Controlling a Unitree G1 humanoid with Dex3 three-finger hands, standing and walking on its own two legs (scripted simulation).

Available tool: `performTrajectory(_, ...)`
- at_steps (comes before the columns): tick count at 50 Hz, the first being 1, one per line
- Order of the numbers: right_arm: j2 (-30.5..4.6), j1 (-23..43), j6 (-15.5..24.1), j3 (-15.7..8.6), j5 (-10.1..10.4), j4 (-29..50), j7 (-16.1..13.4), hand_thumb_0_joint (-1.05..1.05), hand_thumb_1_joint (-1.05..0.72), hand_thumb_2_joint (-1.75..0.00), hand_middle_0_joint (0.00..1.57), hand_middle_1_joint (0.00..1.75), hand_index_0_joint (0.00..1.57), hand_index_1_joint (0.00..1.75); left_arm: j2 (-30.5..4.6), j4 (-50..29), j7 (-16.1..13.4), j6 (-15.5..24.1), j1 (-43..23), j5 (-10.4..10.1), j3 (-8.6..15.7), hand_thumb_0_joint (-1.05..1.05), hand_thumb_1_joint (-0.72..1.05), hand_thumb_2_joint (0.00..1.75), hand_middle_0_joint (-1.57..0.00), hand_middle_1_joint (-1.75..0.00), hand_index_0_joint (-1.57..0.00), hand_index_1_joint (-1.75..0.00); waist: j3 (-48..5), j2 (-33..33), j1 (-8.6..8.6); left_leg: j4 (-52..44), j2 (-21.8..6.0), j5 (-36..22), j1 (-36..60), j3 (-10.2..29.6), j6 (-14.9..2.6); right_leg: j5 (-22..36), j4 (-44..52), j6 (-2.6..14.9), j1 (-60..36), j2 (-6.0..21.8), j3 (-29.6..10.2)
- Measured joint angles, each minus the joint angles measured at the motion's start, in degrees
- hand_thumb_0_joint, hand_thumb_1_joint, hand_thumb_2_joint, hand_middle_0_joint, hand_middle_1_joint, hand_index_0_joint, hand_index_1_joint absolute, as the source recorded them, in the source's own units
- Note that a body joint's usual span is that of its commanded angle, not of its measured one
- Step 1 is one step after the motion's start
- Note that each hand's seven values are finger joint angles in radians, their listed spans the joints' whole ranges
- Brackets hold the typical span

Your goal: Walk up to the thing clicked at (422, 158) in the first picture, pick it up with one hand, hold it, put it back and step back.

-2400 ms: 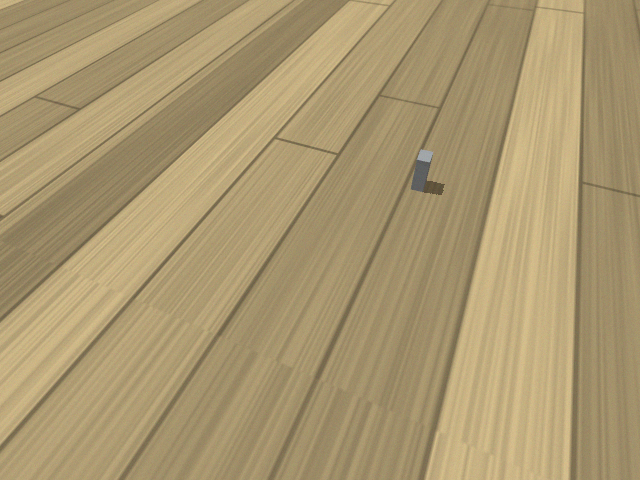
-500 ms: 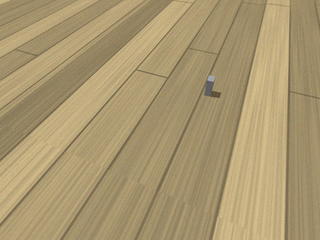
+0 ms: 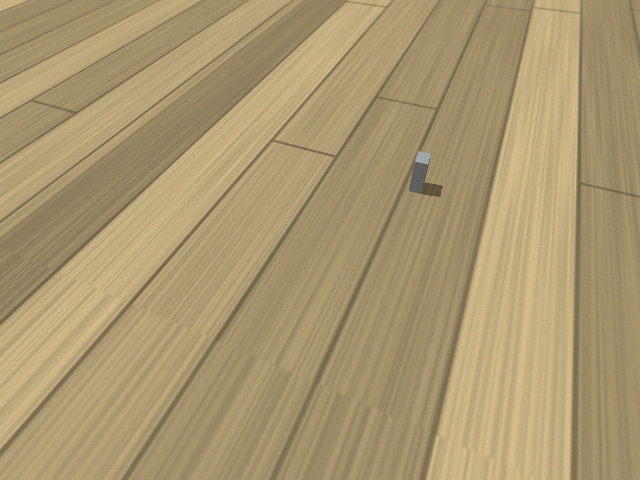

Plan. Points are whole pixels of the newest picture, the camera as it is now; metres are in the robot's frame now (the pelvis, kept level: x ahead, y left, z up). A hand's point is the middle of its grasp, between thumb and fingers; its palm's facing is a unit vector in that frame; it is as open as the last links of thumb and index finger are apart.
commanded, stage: stand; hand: left
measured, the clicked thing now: (419, 172) +1.47 -0.40 -0.70
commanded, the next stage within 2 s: walk up in 0.02 s
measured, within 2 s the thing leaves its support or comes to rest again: neither
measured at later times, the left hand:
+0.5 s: hand (235, 436) +0.21 +0.16 -0.15, palm faces -0.19 -0.91 -0.37, open 7.4 cm
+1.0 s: hand (315, 256) +0.55 +0.05 -0.14, palm faces -0.45 -0.82 -0.36, open 7.4 cm
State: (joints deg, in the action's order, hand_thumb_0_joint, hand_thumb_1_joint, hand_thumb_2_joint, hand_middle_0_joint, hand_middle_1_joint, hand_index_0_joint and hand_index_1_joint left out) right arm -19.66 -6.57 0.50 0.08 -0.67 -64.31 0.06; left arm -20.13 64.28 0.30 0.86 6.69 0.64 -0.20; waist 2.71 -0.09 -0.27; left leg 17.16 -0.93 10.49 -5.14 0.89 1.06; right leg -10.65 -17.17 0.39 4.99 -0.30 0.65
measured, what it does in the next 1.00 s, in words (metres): walks ahead, turning right: right foot, then left foot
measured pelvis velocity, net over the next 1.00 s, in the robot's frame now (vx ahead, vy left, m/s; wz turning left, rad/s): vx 0.34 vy -0.17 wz -0.39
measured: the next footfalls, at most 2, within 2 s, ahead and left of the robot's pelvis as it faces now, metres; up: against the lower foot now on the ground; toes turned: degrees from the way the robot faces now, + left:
right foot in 0.32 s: +0.15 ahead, -0.24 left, +0.00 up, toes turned -15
left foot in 0.72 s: +0.40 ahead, -0.03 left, +0.00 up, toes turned -12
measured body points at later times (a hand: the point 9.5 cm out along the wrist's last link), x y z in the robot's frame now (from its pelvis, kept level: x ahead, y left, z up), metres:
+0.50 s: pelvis +0.11 -0.11 -0.02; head +0.11 -0.13 +0.43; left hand +0.22 +0.20 -0.12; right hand +0.12 -0.46 -0.14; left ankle +0.11 +0.05 -0.69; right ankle +0.11 -0.23 -0.75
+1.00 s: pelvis +0.34 -0.17 -0.01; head +0.37 -0.17 +0.44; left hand +0.57 +0.09 -0.12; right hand +0.23 -0.48 -0.11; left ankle +0.36 -0.02 -0.75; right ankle +0.38 -0.33 -0.72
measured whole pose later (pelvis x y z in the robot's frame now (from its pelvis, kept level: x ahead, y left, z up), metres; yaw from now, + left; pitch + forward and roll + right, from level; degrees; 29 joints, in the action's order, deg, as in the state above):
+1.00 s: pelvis +0.34 -0.17 -0.01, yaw -22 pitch -2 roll +1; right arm -23.8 -20.7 5.4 -3.5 -1.3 -49.5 3.1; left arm -26.1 49.8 5.3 2.7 11.7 0.7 3.6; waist 4.8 -2.5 2.8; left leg 26.7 -4.8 17.4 -7.0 -8.9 1.0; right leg -16.6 -43.9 0.6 28.6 3.7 -0.3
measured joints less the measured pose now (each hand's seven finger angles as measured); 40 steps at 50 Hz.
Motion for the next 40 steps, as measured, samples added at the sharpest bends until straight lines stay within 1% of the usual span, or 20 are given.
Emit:
performTrajectory(2,0.1,-0.3,0.0,-0.6,-0.4,0.6,0.4,0.01,-0.90,-0.90,0.20,0.30,0.21,0.30,-0.1,-0.9,0.6,-0.3,0.5,0.4,0.8,0.01,0.90,0.90,-0.20,-0.30,-0.20,-0.30,-0.2,-0.1,-0.20,1.1,-0.1,1.3,-0.6,-0.5,-0.53,-1.4,-1.5,0.27,0.9,-0.1,-0.4)
performTrajectory(3,0.1,-0.7,0.5,-1.3,-0.9,1.6,0.8,0.01,-0.90,-0.90,0.20,0.30,0.21,0.30,-0.4,-2.1,1.5,-0.5,1.5,0.8,1.7,0.01,0.90,0.90,-0.21,-0.30,-0.20,-0.30,-0.4,-0.4,-0.48,2.7,-0.2,3.4,-1.2,-1.3,-1.18,-4.5,-4.5,0.68,2.4,-0.2,-1.1)
performTrajectory(5,-0.3,-1.9,2.1,-2.8,-1.4,4.1,1.3,0.01,-0.90,-0.90,0.20,0.30,0.21,0.30,-1.3,-3.4,3.1,-1.4,3.2,1.6,3.0,0.01,0.90,0.90,-0.21,-0.30,-0.20,-0.30,-1.1,-0.7,-0.62,4.1,-0.7,3.5,-1.5,-3.3,-1.78,-10.2,-15.0,1.00,7.5,-0.1,-1.5)
performTrajectory(8,-1.1,-4.0,3.7,-4.1,-1.6,6.9,1.3,0.00,-0.90,-0.90,0.20,0.30,0.21,0.30,-3.3,-4.6,4.7,-2.3,4.4,1.9,4.3,0.01,0.90,0.90,-0.21,-0.30,-0.20,-0.30,-1.0,-1.5,0.23,4.2,-1.3,4.6,-0.5,-5.3,-1.37,-11.7,-28.5,0.65,15.5,1.4,-2.2)
performTrajectory(10,-2.3,-5.5,3.8,-4.7,-2.1,7.6,1.4,0.00,-0.90,-0.90,0.20,0.30,0.21,0.30,-4.4,-5.8,5.9,-2.2,4.9,1.7,5.0,0.01,0.90,0.90,-0.20,-0.30,-0.20,-0.30,-0.6,-1.6,0.33,3.7,-2.1,5.5,1.2,-6.2,-0.89,-11.7,-29.7,0.22,18.2,3.4,-2.2)
performTrajectory(15,-5.9,-7.5,3.0,-6.0,-2.8,7.9,2.0,0.01,-0.90,-0.90,0.20,0.30,0.21,0.30,-6.2,-7.8,7.5,-1.6,6.1,1.6,6.2,0.01,0.90,0.90,-0.20,-0.30,-0.20,-0.30,0.0,-0.4,0.20,7.7,-5.6,11.0,4.7,-8.9,1.08,-7.8,-22.1,-0.06,18.5,6.8,-0.5)
performTrajectory(16,-6.5,-7.8,2.7,-6.2,-2.7,8.0,2.0,0.01,-0.90,-0.90,0.20,0.30,0.21,0.30,-6.6,-8.1,7.5,-1.3,6.4,1.6,6.4,0.01,0.90,0.90,-0.20,-0.30,-0.20,-0.30,-0.2,-0.1,0.22,10.1,-6.5,13.1,4.7,-9.2,1.21,-6.4,-20.6,0.09,17.6,6.8,0.3)
performTrajectory(17,-7.1,-7.9,2.4,-6.3,-2.7,8.0,1.9,0.01,-0.90,-0.90,0.20,0.30,0.21,0.30,-6.8,-8.4,7.3,-0.9,6.5,1.7,6.6,0.01,0.90,0.90,-0.20,-0.30,-0.20,-0.30,-0.2,0.6,0.19,13.9,-8.0,15.8,4.0,-9.1,0.57,-3.1,-20.5,-0.44,17.2,6.0,1.0)
performTrajectory(18,-7.7,-7.9,2.0,-6.4,-2.5,7.9,1.8,0.01,-0.90,-0.90,0.20,0.30,0.21,0.30,-6.6,-8.8,6.8,-0.2,6.4,1.7,6.9,0.01,0.90,0.90,-0.20,-0.30,-0.20,-0.30,0.3,2.0,0.11,20.3,-9.8,17.4,2.0,-7.4,-0.93,-3.3,-22.6,-0.75,17.1,4.5,2.0)
performTrajectory(19,-7.8,-7.7,1.3,-6.3,-2.1,7.7,1.6,0.01,-0.90,-0.90,0.20,0.30,0.21,0.30,-6.2,-9.5,6.2,0.5,6.6,1.5,7.1,0.01,0.90,0.90,-0.20,-0.30,-0.20,-0.30,0.4,2.5,-0.34,28.1,-9.5,18.9,-1.1,-4.4,-1.63,-5.0,-24.4,-0.67,17.3,3.6,2.3)
performTrajectory(20,-7.7,-7.2,0.8,-6.1,-1.8,7.6,1.6,0.01,-0.90,-0.90,0.20,0.30,0.21,0.30,-5.7,-10.1,5.8,1.0,7.1,1.2,7.0,0.01,0.90,0.90,-0.20,-0.30,-0.20,-0.30,0.5,2.4,-0.94,35.3,-7.8,19.5,-4.4,-2.3,-1.79,-6.1,-24.9,-0.32,17.0,3.0,2.0)
performTrajectory(22,-7.7,-6.3,0.6,-5.6,-1.1,7.9,2.0,0.01,-0.90,-0.90,0.20,0.30,0.20,0.30,-4.1,-10.6,5.3,1.2,8.1,0.4,6.1,0.01,0.90,0.90,-0.20,-0.30,-0.20,-0.30,0.8,3.0,-1.48,44.4,-5.6,16.8,-10.4,-0.8,-2.27,-6.5,-22.3,0.53,14.4,1.9,1.8)
performTrajectory(23,-7.6,-6.0,0.8,-5.4,-0.7,8.3,2.2,0.01,-0.90,-0.90,0.20,0.30,0.20,0.30,-3.3,-10.7,5.1,1.1,8.6,0.3,5.5,0.01,0.90,0.90,-0.20,-0.30,-0.20,-0.30,0.9,3.3,-1.67,45.7,-5.1,15.0,-12.9,-1.1,-2.46,-6.1,-20.2,0.84,12.8,1.4,1.6)
performTrajectory(26,-6.7,-5.8,1.8,-4.9,-0.5,10.2,3.2,0.01,-0.90,-0.90,0.20,0.30,0.20,0.30,-1.8,-10.9,4.8,1.2,10.5,0.1,4.2,0.01,0.90,0.90,-0.20,-0.30,-0.20,-0.30,0.6,3.5,-2.05,42.2,-4.9,10.6,-18.5,-2.4,-2.35,-4.9,-14.2,1.40,8.4,0.1,0.8)
performTrajectory(29,-5.5,-6.2,2.2,-4.6,-1.0,11.8,4.2,0.01,-0.90,-0.90,0.20,0.30,0.20,0.30,-1.6,-11.6,4.7,1.5,12.2,0.1,3.8,0.01,0.90,0.90,-0.21,-0.30,-0.20,-0.30,0.4,2.9,-2.36,33.9,-5.0,8.7,-21.6,-2.7,-1.49,-5.2,-10.8,1.79,5.2,-1.0,-0.1)
performTrajectory(34,-4.3,-7.4,2.8,-4.6,-1.4,12.7,4.6,0.01,-0.90,-0.90,0.20,0.30,0.21,0.30,-2.7,-13.0,4.6,1.9,13.5,0.5,3.7,0.01,0.90,0.90,-0.21,-0.30,-0.20,-0.30,0.2,1.4,-2.56,21.1,-5.2,3.0,-21.3,-2.7,-1.20,-9.4,-10.9,0.70,1.3,-2.0,-1.3)
performTrajectory(36,-4.4,-8.2,3.7,-4.8,-1.5,13.3,4.5,0.01,-0.90,-0.90,0.20,0.30,0.21,0.30,-3.5,-13.4,4.3,1.9,13.9,0.6,3.7,0.01,0.90,0.90,-0.21,-0.30,-0.20,-0.30,-0.2,0.2,-2.14,17.2,-4.3,0.6,-18.6,-3.4,-1.56,-13.7,-15.3,0.22,1.4,-1.5,-2.3)
performTrajectory(37,-4.2,-8.1,4.4,-5.0,-1.7,13.7,4.1,0.01,-0.90,-0.90,0.20,0.30,0.21,0.30,-3.9,-13.3,4.0,1.8,13.7,0.6,3.8,0.01,0.90,0.90,-0.21,-0.30,-0.20,-0.30,0.0,-1.2,-1.76,18.3,-3.6,-0.4,-18.2,-4.6,-1.39,-15.7,-20.9,0.88,3.2,-0.5,-3.1)
performTrajectory(39,-3.4,-8.1,5.3,-5.1,-1.5,14.5,3.5,0.01,-0.90,-0.90,0.20,0.30,0.21,0.30,-4.3,-12.4,3.2,1.3,12.5,0.4,3.8,0.01,0.90,0.90,-0.21,-0.30,-0.20,-0.30,0.7,-2.8,-0.33,20.8,-3.2,2.8,-17.1,-6.2,-1.15,-16.3,-35.2,1.92,8.9,-1.4,-5.7)
performTrajectory(40,-3.0,-8.4,5.4,-4.9,-1.0,14.7,3.4,0.01,-0.90,-0.90,0.20,0.30,0.21,0.30,-4.7,-12.1,3.0,1.2,11.7,0.4,3.5,0.01,0.90,0.90,-0.21,-0.30,-0.20,-0.30,0.8,-3.3,0.35,20.3,-3.1,3.7,-15.9,-6.6,-1.23,-15.4,-40.7,2.15,11.7,-1.9,-5.9)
